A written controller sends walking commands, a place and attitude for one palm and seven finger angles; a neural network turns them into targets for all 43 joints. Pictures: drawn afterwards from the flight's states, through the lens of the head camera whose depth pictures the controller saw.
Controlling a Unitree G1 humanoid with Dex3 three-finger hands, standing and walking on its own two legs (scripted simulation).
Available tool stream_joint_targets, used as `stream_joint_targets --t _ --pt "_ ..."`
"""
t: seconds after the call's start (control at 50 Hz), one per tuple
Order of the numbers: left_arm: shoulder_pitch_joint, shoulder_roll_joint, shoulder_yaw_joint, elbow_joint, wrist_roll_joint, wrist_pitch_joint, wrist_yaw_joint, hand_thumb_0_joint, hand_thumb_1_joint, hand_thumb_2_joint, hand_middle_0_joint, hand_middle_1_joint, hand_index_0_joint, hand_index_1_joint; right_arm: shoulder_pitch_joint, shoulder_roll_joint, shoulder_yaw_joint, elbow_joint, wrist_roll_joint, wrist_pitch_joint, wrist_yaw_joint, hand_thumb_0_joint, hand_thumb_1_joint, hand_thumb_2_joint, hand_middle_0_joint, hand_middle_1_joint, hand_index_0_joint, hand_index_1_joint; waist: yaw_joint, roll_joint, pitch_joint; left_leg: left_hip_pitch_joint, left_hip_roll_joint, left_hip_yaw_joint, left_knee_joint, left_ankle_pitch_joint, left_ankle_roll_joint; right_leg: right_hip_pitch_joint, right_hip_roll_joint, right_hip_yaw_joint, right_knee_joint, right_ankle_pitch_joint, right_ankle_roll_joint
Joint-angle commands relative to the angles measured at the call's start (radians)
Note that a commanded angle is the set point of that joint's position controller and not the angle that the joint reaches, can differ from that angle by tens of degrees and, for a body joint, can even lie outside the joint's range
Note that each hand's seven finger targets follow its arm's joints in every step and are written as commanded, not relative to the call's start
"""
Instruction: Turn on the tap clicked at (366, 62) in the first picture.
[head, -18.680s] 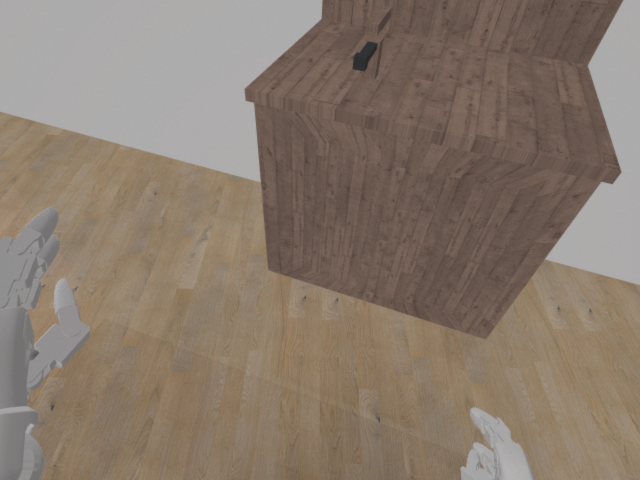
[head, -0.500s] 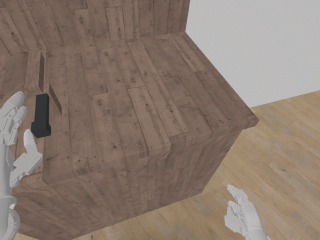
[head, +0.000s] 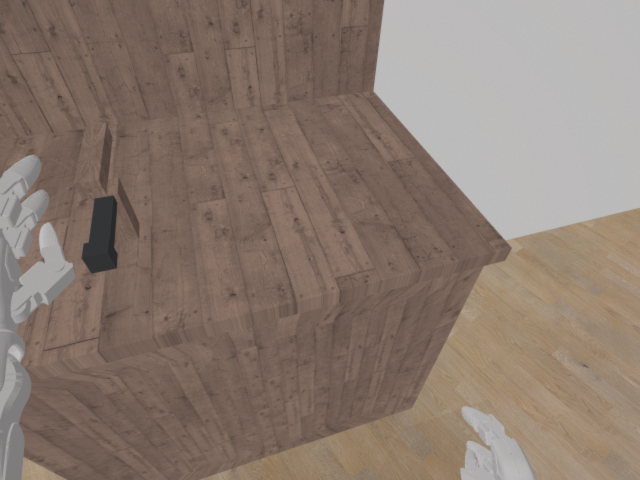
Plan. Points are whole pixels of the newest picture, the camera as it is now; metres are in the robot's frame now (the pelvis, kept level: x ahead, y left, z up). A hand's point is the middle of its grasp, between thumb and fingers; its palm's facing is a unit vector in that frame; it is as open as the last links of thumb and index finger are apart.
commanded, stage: turn the palm inward beside the body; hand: left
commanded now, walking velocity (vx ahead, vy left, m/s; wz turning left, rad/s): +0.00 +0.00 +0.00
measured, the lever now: (100, 256) +0.32 +0.30 +0.12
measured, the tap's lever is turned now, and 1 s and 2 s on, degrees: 0 0 0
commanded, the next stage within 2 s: none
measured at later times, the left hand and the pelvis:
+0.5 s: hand (122, 320) +0.21 +0.21 +0.16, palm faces +0.49 -0.82 -0.30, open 7.4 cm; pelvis +0.01 -0.05 -0.01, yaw +3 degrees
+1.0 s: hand (118, 335) +0.20 +0.21 +0.17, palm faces +0.53 -0.82 -0.21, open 7.4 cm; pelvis +0.02 -0.05 -0.01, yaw +4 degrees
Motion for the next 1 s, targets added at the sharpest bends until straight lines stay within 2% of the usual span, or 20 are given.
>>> stream_joint_targets --t 0.0,0.02,0.04,0.1,0.14,0.18,0.24,0.3,0.36,0.4,0.44,0.5,0.52,0.58,0.64,0.72,0.8,0.84,0.9,0.98 --pt "0.121 0.179 0.050 -0.301 0.039 -0.028 0.024 0.000 0.900 0.900 -0.200 -0.300 -0.200 -0.300 -0.219 -0.147 -0.059 -0.206 0.015 -0.042 -0.005 0.000 -0.900 -0.900 0.200 0.300 0.200 0.300 0.029 -0.006 -0.096 -0.013 0.079 -0.064 -0.080 0.045 -0.055 -0.039 0.024 -0.109 0.014 0.011 -0.026" --pt "0.028 0.185 0.049 -0.400 0.049 -0.074 0.049 0.000 0.900 0.900 -0.200 -0.300 -0.200 -0.300 -0.219 -0.131 -0.061 -0.222 0.000 -0.044 -0.012 0.000 -0.900 -0.900 0.200 0.300 0.200 0.300 0.025 0.021 -0.160 -0.014 0.068 -0.068 -0.073 0.006 -0.052 -0.046 0.019 -0.099 0.022 -0.027 -0.025" --pt "0.027 0.172 0.061 -0.390 0.038 -0.112 0.079 0.000 0.900 0.900 -0.200 -0.300 -0.200 -0.300 -0.217 -0.111 -0.056 -0.219 -0.003 -0.051 -0.023 0.000 -0.900 -0.900 0.200 0.300 0.200 0.300 0.028 0.020 -0.142 -0.021 0.067 -0.074 -0.064 -0.045 -0.049 -0.066 0.022 -0.096 0.035 -0.070 -0.023" --pt "-0.051 0.238 0.131 -0.372 0.035 -0.201 0.155 0.000 0.900 0.900 -0.200 -0.300 -0.200 -0.300 -0.190 -0.098 -0.051 -0.175 0.002 -0.067 -0.048 0.000 -0.900 -0.900 0.200 0.300 0.200 0.300 0.033 0.088 -0.133 -0.053 0.057 -0.068 -0.040 -0.161 -0.041 -0.099 0.016 -0.067 0.031 -0.159 -0.019" --pt "-0.017 0.139 0.053 -0.251 0.030 -0.163 0.157 0.000 0.900 0.900 -0.200 -0.300 -0.200 -0.300 -0.190 -0.092 -0.049 -0.158 0.006 -0.067 -0.057 0.000 -0.900 -0.900 0.200 0.300 0.200 0.300 0.019 0.075 -0.086 -0.088 0.052 -0.065 -0.024 -0.199 -0.036 -0.107 0.002 -0.058 0.015 -0.186 -0.018" --pt "-0.066 0.150 0.023 -0.215 0.022 -0.104 0.135 0.000 0.900 0.900 -0.200 -0.300 -0.200 -0.300 -0.200 -0.110 -0.047 -0.147 0.013 -0.063 -0.074 0.000 -0.900 -0.900 0.200 0.300 0.200 0.300 0.011 0.089 -0.054 -0.104 0.044 -0.060 -0.008 -0.231 -0.027 -0.106 -0.020 -0.031 -0.017 -0.221 -0.017" --pt "-0.088 0.134 -0.035 -0.259 0.016 -0.030 0.100 0.000 0.900 0.900 -0.200 -0.300 -0.200 -0.300 -0.223 -0.105 -0.041 -0.160 0.020 -0.070 -0.097 0.000 -0.900 -0.900 0.200 0.300 0.200 0.300 0.018 0.059 -0.086 -0.085 0.044 -0.053 0.018 -0.167 -0.020 -0.067 -0.043 0.015 -0.058 -0.248 -0.015" --pt "-0.093 0.159 -0.019 -0.275 0.012 -0.013 0.087 0.000 0.900 0.900 -0.200 -0.300 -0.200 -0.300 -0.238 -0.095 -0.037 -0.146 0.028 -0.086 -0.110 0.000 -0.900 -0.900 0.200 0.300 0.200 0.300 0.021 0.033 -0.061 -0.082 0.053 -0.050 0.062 -0.131 -0.025 -0.074 -0.068 0.076 -0.104 -0.313 -0.006" --pt "-0.044 0.156 0.008 -0.312 -0.011 -0.043 0.090 0.000 0.900 0.900 -0.200 -0.300 -0.200 -0.300 -0.217 -0.096 -0.048 -0.145 0.021 -0.105 -0.111 0.000 -0.900 -0.900 0.200 0.300 0.200 0.300 0.031 -0.029 -0.093 -0.091 0.067 -0.067 0.082 -0.075 -0.029 -0.045 -0.090 0.092 -0.098 -0.226 0.010" --pt "0.008 0.186 0.066 -0.317 -0.017 -0.055 0.106 0.000 0.900 0.900 -0.200 -0.300 -0.200 -0.300 -0.218 -0.091 -0.050 -0.130 0.024 -0.112 -0.107 0.000 -0.900 -0.900 0.200 0.300 0.200 0.300 0.052 0.013 -0.118 -0.087 0.068 -0.064 0.090 -0.036 -0.033 -0.023 -0.094 0.092 -0.082 -0.151 0.016" --pt "0.049 0.144 0.056 -0.314 -0.031 -0.052 0.113 0.000 0.900 0.900 -0.200 -0.300 -0.200 -0.300 -0.193 -0.091 -0.052 -0.136 0.023 -0.115 -0.104 0.000 -0.900 -0.900 0.200 0.300 0.200 0.300 0.049 -0.001 -0.143 -0.086 0.067 -0.063 0.089 0.042 -0.031 0.002 -0.088 0.060 -0.035 0.015 0.016" --pt "0.121 0.152 0.093 -0.304 -0.042 -0.031 0.112 0.000 0.900 0.900 -0.200 -0.300 -0.200 -0.300 -0.174 -0.097 -0.053 -0.130 0.028 -0.116 -0.104 0.000 -0.900 -0.900 0.200 0.300 0.200 0.300 0.054 -0.014 -0.181 -0.071 0.058 -0.047 0.096 0.138 -0.025 0.040 -0.080 0.029 0.009 0.241 0.031" --pt "0.123 0.117 0.062 -0.328 -0.050 -0.024 0.103 0.000 0.900 0.900 -0.200 -0.300 -0.200 -0.300 -0.157 -0.097 -0.055 -0.140 0.028 -0.116 -0.103 0.000 -0.900 -0.900 0.200 0.300 0.200 0.300 0.047 0.004 -0.200 -0.062 0.054 -0.042 0.093 0.159 -0.024 0.042 -0.077 0.013 0.022 0.282 0.031" --pt "0.135 0.107 0.050 -0.373 -0.060 -0.033 0.085 0.000 0.900 0.900 -0.200 -0.300 -0.200 -0.300 -0.136 -0.101 -0.058 -0.146 0.030 -0.135 -0.107 0.000 -0.900 -0.900 0.200 0.300 0.200 0.300 0.045 -0.002 -0.212 -0.040 0.050 -0.039 0.094 0.207 -0.019 0.038 -0.063 -0.014 0.040 0.338 0.027" --pt "0.148 0.087 0.028 -0.413 -0.061 -0.050 0.081 0.000 0.900 0.900 -0.200 -0.300 -0.200 -0.300 -0.126 -0.099 -0.061 -0.151 0.031 -0.159 -0.108 0.000 -0.900 -0.900 0.200 0.300 0.200 0.300 0.044 0.025 -0.215 -0.021 0.048 -0.039 0.097 0.228 -0.018 0.023 -0.056 -0.027 0.049 0.334 0.020" --pt "0.175 0.082 0.034 -0.407 -0.069 -0.052 0.094 0.000 0.900 0.900 -0.200 -0.300 -0.200 -0.300 -0.122 -0.101 -0.062 -0.146 0.037 -0.180 -0.110 0.000 -0.900 -0.900 0.200 0.300 0.200 0.300 0.048 -0.004 -0.183 -0.037 0.047 -0.043 0.091 0.204 -0.018 0.002 -0.052 -0.034 0.039 0.274 0.015" --pt "0.161 0.079 0.037 -0.409 -0.073 -0.027 0.115 0.000 0.900 0.900 -0.200 -0.300 -0.200 -0.300 -0.154 -0.096 -0.054 -0.142 0.045 -0.187 -0.116 0.000 -0.900 -0.900 0.200 0.300 0.200 0.300 0.057 0.048 -0.147 -0.043 0.044 -0.045 0.077 0.156 -0.018 -0.021 -0.047 -0.034 0.019 0.160 0.005" --pt "0.141 0.057 0.009 -0.394 -0.084 -0.006 0.117 0.000 0.900 0.900 -0.200 -0.300 -0.200 -0.300 -0.153 -0.096 -0.053 -0.143 0.045 -0.186 -0.120 0.000 -0.900 -0.900 0.200 0.300 0.200 0.300 0.051 0.012 -0.130 -0.064 0.046 -0.054 0.066 0.096 -0.019 -0.032 -0.047 -0.031 0.002 0.070 0.006" --pt "0.108 0.062 0.002 -0.416 -0.078 0.014 0.132 0.000 0.900 0.900 -0.200 -0.300 -0.200 -0.300 -0.184 -0.093 -0.043 -0.144 0.049 -0.194 -0.125 0.000 -0.900 -0.900 0.200 0.300 0.200 0.300 0.053 0.039 -0.112 -0.055 0.044 -0.059 0.058 0.050 -0.016 -0.053 -0.044 -0.026 -0.020 -0.020 0.002" --pt "0.128 0.044 -0.026 -0.438 -0.082 0.042 0.135 0.000 0.900 0.900 -0.200 -0.300 -0.200 -0.300 -0.184 -0.093 -0.041 -0.148 0.044 -0.197 -0.125 0.000 -0.900 -0.900 0.200 0.300 0.200 0.300 0.053 0.020 -0.123 -0.053 0.046 -0.065 0.051 0.045 -0.017 -0.040 -0.046 -0.030 -0.022 -0.026 0.001"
